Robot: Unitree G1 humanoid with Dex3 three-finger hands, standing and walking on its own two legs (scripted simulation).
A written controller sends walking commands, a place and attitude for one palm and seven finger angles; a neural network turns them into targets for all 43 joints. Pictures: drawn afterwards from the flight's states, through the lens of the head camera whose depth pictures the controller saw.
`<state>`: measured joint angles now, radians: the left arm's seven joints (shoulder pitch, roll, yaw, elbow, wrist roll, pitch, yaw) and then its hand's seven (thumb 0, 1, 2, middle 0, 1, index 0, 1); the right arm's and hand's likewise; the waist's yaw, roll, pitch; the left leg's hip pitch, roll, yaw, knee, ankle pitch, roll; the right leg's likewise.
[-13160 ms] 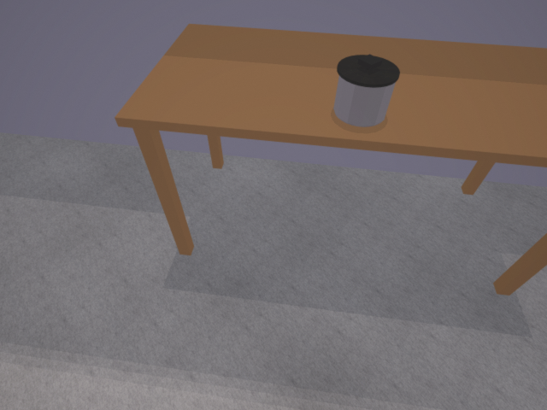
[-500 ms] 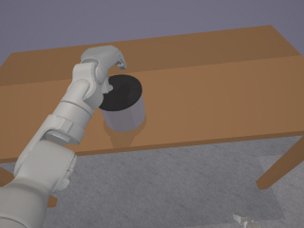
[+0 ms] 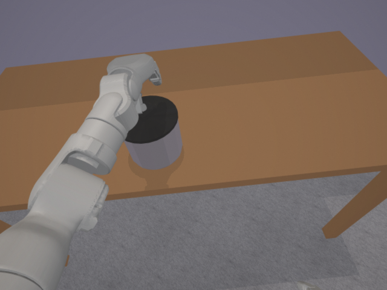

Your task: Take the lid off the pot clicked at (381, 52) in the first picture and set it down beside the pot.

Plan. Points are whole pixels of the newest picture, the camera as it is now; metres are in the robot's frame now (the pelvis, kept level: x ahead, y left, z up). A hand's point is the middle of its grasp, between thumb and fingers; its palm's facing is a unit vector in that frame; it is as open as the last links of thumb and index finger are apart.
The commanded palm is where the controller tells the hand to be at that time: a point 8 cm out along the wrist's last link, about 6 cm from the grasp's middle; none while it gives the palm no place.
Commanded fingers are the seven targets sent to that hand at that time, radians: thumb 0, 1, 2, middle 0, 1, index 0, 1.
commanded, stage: move the open hand above the knob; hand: left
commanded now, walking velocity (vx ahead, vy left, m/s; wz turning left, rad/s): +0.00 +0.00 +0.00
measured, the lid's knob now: (143, 111) +0.50 +0.11 +0.10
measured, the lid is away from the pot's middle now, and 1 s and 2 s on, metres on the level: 0.00 0.00 0.00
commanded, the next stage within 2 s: lower the open fingers around the knob in 0.48 s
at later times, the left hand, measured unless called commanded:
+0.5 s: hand (138, 95) +0.47 +0.10 +0.17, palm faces -0.23 -0.07 -0.97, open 10.2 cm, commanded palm +0.45 +0.11 +0.23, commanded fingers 0.00 -0.34 1.51 -0.84 -0.08 -0.84 -0.08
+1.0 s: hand (140, 108) +0.46 +0.10 +0.14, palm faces -0.30 -0.07 -0.95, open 10.2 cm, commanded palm +0.45 +0.11 +0.20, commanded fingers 0.00 -0.34 1.51 -0.84 -0.08 -0.84 -0.08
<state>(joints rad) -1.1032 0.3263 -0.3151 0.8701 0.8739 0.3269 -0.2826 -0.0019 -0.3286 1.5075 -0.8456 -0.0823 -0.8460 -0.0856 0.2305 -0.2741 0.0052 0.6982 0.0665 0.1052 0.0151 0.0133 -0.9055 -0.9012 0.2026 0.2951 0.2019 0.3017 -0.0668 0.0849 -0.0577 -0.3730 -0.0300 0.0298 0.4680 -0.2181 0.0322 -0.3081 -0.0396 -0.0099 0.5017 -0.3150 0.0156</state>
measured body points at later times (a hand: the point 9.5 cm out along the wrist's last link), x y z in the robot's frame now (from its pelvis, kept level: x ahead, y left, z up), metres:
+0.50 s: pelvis +0.00 -0.01 +0.00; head +0.03 -0.05 +0.45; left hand +0.48 +0.10 +0.22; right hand +0.12 -0.26 -0.14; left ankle +0.01 +0.10 -0.74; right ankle -0.04 -0.13 -0.74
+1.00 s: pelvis +0.00 +0.00 +0.00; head +0.02 -0.03 +0.45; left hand +0.47 +0.10 +0.19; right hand +0.10 -0.25 -0.14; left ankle +0.01 +0.10 -0.74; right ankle -0.04 -0.13 -0.74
